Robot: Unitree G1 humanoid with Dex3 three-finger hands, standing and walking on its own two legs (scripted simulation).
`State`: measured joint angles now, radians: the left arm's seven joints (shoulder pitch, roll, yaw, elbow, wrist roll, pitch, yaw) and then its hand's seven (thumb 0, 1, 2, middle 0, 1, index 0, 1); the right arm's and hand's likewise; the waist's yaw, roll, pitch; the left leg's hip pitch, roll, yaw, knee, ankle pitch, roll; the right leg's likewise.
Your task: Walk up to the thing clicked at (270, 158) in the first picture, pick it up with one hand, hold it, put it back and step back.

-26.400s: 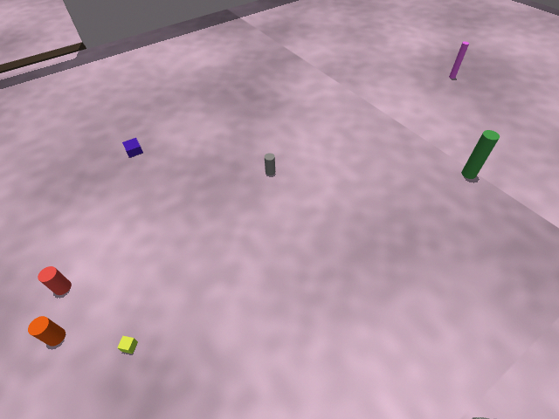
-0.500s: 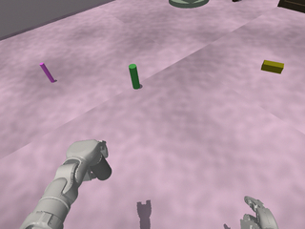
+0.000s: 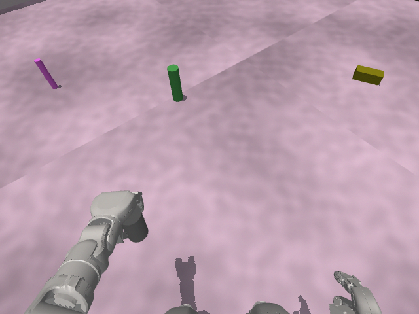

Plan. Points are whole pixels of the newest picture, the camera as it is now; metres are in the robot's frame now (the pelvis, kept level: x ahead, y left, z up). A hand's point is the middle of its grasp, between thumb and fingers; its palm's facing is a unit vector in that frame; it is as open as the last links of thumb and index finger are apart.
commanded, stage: crouch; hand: left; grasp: from above
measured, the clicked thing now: (133, 223) +0.32 +0.20 -0.12
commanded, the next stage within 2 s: lower in 1.58 s
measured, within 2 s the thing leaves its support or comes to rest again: neither
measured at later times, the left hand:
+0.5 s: hand (145, 233) +0.37 +0.23 -0.33, palm faces -0.44 +0.01 -0.90, open 8.4 cm
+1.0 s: hand (152, 240) +0.39 +0.24 -0.48, palm faces -0.45 -0.03 -0.89, open 8.4 cm
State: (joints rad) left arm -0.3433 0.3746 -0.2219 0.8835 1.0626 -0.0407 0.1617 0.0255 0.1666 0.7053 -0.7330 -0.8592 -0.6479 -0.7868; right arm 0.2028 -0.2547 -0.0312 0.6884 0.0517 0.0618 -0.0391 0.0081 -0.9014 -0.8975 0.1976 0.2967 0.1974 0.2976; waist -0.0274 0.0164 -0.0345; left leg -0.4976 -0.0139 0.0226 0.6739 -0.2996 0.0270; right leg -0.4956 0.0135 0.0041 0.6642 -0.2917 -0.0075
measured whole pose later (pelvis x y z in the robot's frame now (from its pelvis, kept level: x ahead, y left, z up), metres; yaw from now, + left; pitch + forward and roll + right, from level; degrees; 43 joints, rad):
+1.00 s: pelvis -0.06 +0.00 -0.32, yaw -3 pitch +38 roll -6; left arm -0.86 0.58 0.02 1.33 1.22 -0.15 0.39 0.10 0.22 0.62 -0.90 -0.87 -0.66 -0.74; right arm 0.17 -0.25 -0.02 0.74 -0.10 -0.07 0.09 0.00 -0.92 -0.90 0.20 0.30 0.20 0.30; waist -0.18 0.02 -0.16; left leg -2.06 0.00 -0.04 2.07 -0.68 0.05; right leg -2.00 0.01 -0.09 2.00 -0.67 -0.01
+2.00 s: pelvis -0.07 +0.00 -0.41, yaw -7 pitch +34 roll -8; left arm -0.99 0.76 0.07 1.49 1.26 -0.21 0.39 0.11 0.30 0.43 -0.98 -0.58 -0.78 -0.51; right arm 0.16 -0.28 0.08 0.73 -0.13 -0.08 0.13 0.00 -0.93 -0.90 0.20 0.30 0.20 0.30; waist -0.26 -0.02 -0.03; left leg -2.30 0.02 -0.08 2.37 -0.68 0.05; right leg -2.23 0.01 -0.14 2.28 -0.65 -0.02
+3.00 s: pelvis -0.07 +0.00 -0.45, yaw -10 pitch +30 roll -11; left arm -1.04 0.94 0.13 1.67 1.31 -0.27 0.50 0.11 0.33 0.36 -1.05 -0.57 -0.82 -0.44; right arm 0.16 -0.30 0.19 0.69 -0.20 -0.16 0.18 0.00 -0.91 -0.90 0.20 0.30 0.20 0.30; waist -0.32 -0.07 0.07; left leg -2.36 0.03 -0.14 2.52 -0.70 0.05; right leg -2.27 0.03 -0.21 2.37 -0.64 -0.02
